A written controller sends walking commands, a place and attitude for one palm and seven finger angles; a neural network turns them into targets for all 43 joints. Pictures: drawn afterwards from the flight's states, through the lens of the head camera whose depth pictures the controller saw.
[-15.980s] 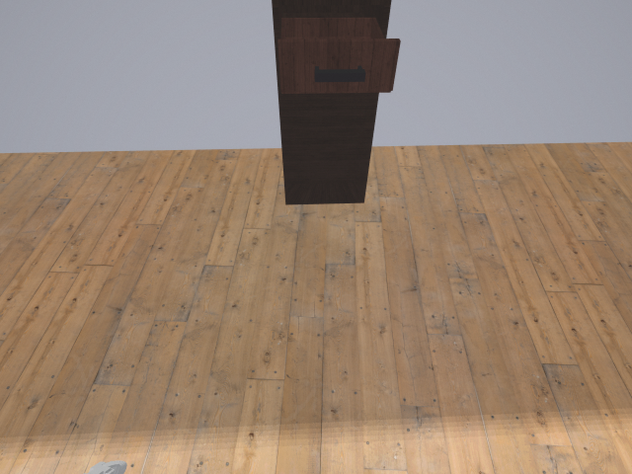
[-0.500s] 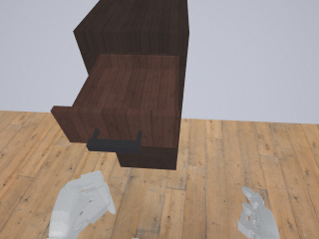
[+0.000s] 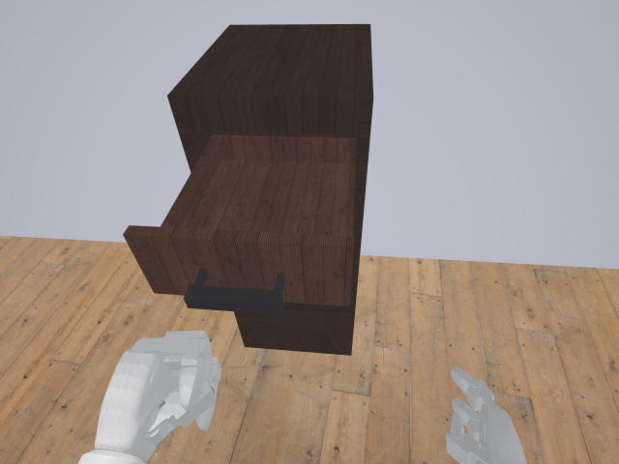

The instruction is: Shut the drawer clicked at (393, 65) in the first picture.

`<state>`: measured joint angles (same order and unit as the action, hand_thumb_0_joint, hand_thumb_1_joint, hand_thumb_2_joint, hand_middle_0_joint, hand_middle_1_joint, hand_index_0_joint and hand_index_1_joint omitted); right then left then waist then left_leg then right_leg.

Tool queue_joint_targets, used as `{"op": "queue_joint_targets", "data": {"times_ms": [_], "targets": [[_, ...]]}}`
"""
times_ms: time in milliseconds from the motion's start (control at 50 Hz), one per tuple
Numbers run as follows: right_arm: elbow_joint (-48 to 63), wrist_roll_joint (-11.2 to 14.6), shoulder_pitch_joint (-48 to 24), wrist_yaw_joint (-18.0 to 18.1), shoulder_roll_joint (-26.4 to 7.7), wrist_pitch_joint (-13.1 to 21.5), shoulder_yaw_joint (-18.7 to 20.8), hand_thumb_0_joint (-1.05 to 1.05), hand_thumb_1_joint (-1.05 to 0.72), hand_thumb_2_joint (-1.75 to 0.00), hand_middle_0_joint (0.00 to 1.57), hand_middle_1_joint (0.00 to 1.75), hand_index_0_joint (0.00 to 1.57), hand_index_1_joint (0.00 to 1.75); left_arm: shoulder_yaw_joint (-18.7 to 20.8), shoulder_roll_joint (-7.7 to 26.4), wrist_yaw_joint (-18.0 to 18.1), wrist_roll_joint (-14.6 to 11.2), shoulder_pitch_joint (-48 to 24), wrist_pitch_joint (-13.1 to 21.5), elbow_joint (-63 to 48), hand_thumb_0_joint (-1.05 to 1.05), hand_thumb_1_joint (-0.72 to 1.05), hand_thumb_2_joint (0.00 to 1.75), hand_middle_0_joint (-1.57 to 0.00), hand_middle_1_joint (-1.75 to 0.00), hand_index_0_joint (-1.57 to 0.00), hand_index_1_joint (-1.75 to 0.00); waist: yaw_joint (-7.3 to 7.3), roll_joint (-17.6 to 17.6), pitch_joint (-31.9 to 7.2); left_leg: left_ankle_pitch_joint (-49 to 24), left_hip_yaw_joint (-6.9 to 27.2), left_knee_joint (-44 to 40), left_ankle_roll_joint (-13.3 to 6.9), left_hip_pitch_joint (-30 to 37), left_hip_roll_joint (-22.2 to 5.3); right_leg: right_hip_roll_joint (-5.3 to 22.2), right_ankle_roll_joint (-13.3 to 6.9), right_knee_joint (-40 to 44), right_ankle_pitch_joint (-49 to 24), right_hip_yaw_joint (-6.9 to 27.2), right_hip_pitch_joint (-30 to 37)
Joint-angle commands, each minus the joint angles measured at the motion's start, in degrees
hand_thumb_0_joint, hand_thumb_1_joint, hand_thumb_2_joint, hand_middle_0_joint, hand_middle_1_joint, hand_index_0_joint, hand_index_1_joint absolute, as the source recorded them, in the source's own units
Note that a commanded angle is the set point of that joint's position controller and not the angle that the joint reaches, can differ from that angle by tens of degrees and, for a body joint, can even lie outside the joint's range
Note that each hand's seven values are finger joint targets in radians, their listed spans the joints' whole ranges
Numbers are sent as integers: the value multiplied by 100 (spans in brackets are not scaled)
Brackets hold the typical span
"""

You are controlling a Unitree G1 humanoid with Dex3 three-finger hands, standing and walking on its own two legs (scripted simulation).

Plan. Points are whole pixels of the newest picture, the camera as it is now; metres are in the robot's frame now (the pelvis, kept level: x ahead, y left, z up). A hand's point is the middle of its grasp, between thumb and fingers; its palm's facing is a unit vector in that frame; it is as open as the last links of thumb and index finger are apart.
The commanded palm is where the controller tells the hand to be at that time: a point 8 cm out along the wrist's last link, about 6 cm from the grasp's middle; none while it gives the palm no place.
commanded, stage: raise the hand and make a fist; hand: left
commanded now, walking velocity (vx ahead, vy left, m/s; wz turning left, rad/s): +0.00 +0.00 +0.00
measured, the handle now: (238, 288) +0.35 +0.14 +0.04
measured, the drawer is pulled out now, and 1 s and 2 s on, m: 0.29 0.29 0.29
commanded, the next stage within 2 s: bring the fist close to the handle in 0.26 s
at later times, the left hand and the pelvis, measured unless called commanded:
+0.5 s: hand (219, 390) +0.17 +0.10 +0.13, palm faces -0.04 -1.00 -0.04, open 3.2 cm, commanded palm +0.14 +0.15 +0.13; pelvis +0.00 -0.02 +0.00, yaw +0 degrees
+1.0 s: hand (237, 371) +0.21 +0.10 +0.08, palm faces -0.06 -1.00 -0.02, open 3.3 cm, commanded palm +0.19 +0.16 +0.08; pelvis +0.00 -0.01 -0.01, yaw +0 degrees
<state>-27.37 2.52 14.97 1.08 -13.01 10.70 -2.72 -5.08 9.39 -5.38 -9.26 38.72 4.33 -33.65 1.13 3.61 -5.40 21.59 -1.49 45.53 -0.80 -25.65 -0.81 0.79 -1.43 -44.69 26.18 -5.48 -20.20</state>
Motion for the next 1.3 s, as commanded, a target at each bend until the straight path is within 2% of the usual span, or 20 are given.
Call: {"op": "queue_joint_targets", "data": {"times_ms": [0, 140, 220, 300, 420, 460, 500, 520, 600, 620, 700, 740, 760, 800, 860, 900, 1100, 1120, 1200, 1280], "targets": [[1065, 35, -799, 25, -553, 454, 250, 0, -90, -90, 20, 30, 20, 30, 364, 381, 86, -9, -153, 372, -1341, 0, 90, 90, -140, -160, -140, -160, 44, -325, -93, -741, 267, -792, -159, 551, 19, -45, 79, 949, -1048, 156, -364], [987, 29, -708, 5, -559, 612, 254, 0, -90, -90, 20, 30, 20, 30, 227, 225, 81, -74, -279, 548, -1226, 0, 90, 90, -140, -160, -140, -160, -41, -443, -46, -773, 211, -703, -169, 539, 53, -19, 112, 1039, -1119, 254, -394], [942, 25, -735, 3, -541, 622, 265, 0, -90, -90, 20, 30, 20, 30, 251, 228, 46, -37, -74, 495, -1059, 0, 90, 90, -140, -160, -140, -160, 16, -442, 57, -791, 182, -719, -173, 511, 69, -1, 110, 1116, -1158, 327, -337], [886, 23, -788, 32, -541, 616, 277, 0, -90, -90, 20, 30, 20, 30, 553, 453, 49, -66, -213, 495, -1006, 0, 90, 90, -140, -160, -140, -160, 31, -634, 66, -840, 171, -666, -174, 474, 81, 41, 138, 1223, -1217, 443, -259], [791, 1, -734, 47, -570, 671, 278, 0, -90, -90, 20, 30, 20, 30, 463, 257, -64, -173, -323, 604, -618, 0, 90, 90, -140, -160, -140, -160, -52, -663, 126, -862, 166, -604, -162, 442, 106, 47, 185, 1208, -1402, 480, -344], [797, -8, -712, 55, -600, 662, 278, 0, -90, -90, 20, 30, 20, 30, 410, 258, -122, -149, -550, 680, -517, 0, 90, 90, -140, -160, -140, -160, -101, -733, 57, -856, 171, -569, -170, 449, 119, 41, 198, 1164, -1397, 490, -394], [765, -14, -694, 64, -606, 673, 298, 0, -90, -90, 20, 30, 20, 30, 465, 337, -121, -113, -722, 775, -476, 0, 90, 90, -140, -160, -140, -160, -93, -530, -11, -897, 165, -544, -168, 497, 116, 39, 173, 1143, -1412, 499, -397], [790, -35, -657, 50, -588, 672, 278, 0, -90, -90, 20, 30, 20, 30, 331, 208, -129, -100, -703, 795, -444, 0, 90, 90, -140, -160, -140, -160, -99, -507, -89, -917, 172, -554, -169, 505, 127, 36, 169, 1076, -1456, 466, -396], [710, -48, -661, 63, -613, 612, 306, 0, -90, -90, 20, 30, 20, 30, 661, 430, -66, -100, -877, 904, -101, 0, 90, 90, -140, -160, -140, -160, -63, -574, -207, -993, 167, -479, -152, 397, 132, 39, 169, 1025, -1626, 520, -333], [737, -48, -645, 48, -597, 599, 281, 0, -90, -90, 20, 30, 20, 30, 442, 225, -81, -86, -985, 925, -44, 0, 90, 90, -140, -160, -140, -160, -119, -558, -162, -1006, 156, -491, -152, 413, 136, 30, 167, 977, -1666, 478, -386], [692, -56, -626, 31, -626, 559, 314, 0, -90, -90, 20, 30, 20, 30, 566, 279, -36, -91, -1052, 1017, 250, 0, 90, 90, -140, -160, -140, -160, -99, -569, -337, -1132, 163, -449, -135, 358, 126, 24, 158, 854, -1897, 429, -343], [763, -61, -587, 3, -631, 538, 304, 0, -90, -90, 20, 30, 20, 30, 292, 95, -44, -70, -1203, 1046, 239, 0, 90, 90, -140, -160, -140, -160, -165, -424, -340, -1160, 164, -434, -135, 359, 123, -1, 142, 750, -1921, 357, -464], [763, -64, -577, 3, -645, 535, 318, 0, -90, -90, 20, 30, 20, 30, 302, 121, -30, -64, -1300, 1063, 317, 0, 90, 90, -140, -160, -140, -160, -180, -564, -338, -1115, 178, -412, -129, 310, 116, -8, 148, 726, -1860, 363, -500], [719, -84, -581, 10, -668, 491, 336, 0, -90, -90, 20, 30, 20, 30, 450, 269, 38, -9, -1301, 1117, 469, 0, 90, 90, -140, -160, -140, -160, -164, -600, -350, -1066, 187, -372, -134, 229, 112, -14, 142, 720, -1751, 399, -555], [759, -93, -546, -15, -657, 434, 357, 0, -90, -90, 20, 30, 20, 30, 478, 224, 90, -4, -1351, 1212, 565, 0, 90, 90, -140, -160, -140, -160, -153, -567, -519, -1103, 153, -315, -118, 189, 113, -30, 127, 581, -1800, 373, -577], [753, -113, -549, -34, -656, 398, 363, 0, -90, -90, 20, 30, 20, 30, 436, 185, 155, 48, -1329, 1286, 594, 0, 90, 90, -140, -160, -140, -160, -150, -422, -594, -1193, 158, -267, -115, 179, 110, -40, 103, 487, -1874, 327, -625], [749, -152, -470, -75, -703, 203, 391, 0, -90, -90, 20, 30, 20, 30, 209, 68, 319, 198, -2086, 1569, 1023, 0, 90, 90, -140, -160, -140, -160, -321, -500, -754, -969, 221, 20, -91, -161, 80, -89, 71, 134, -1496, 300, -1142], [765, -162, -464, -87, -678, 186, 401, 0, -90, -90, 20, 30, 20, 30, 95, -67, 325, 219, -2033, 1581, 1090, 0, 90, 90, -140, -160, -140, -160, -288, -405, -829, -992, 211, 49, -86, -147, 82, -96, 60, 73, -1516, 295, -1177], [752, -175, -441, -94, -712, 76, 407, 0, -90, -90, 20, 30, 20, 30, 211, 40, 435, 276, -2219, 1604, 1415, 0, 90, 90, -140, -160, -140, -160, -297, -576, -880, -941, 235, 143, -81, -328, 65, -108, 52, -23, -1447, 293, -1271], [765, -187, -471, -121, -679, -15, 410, 0, -90, -90, 20, 30, 20, 30, 72, -103, 503, 314, -2660, 1677, 1614, 0, 90, 90, -140, -160, -140, -160, -322, -476, -1052, -862, 235, 258, -69, -411, 62, -108, 42, -176, -1362, 302, -1438]]}}
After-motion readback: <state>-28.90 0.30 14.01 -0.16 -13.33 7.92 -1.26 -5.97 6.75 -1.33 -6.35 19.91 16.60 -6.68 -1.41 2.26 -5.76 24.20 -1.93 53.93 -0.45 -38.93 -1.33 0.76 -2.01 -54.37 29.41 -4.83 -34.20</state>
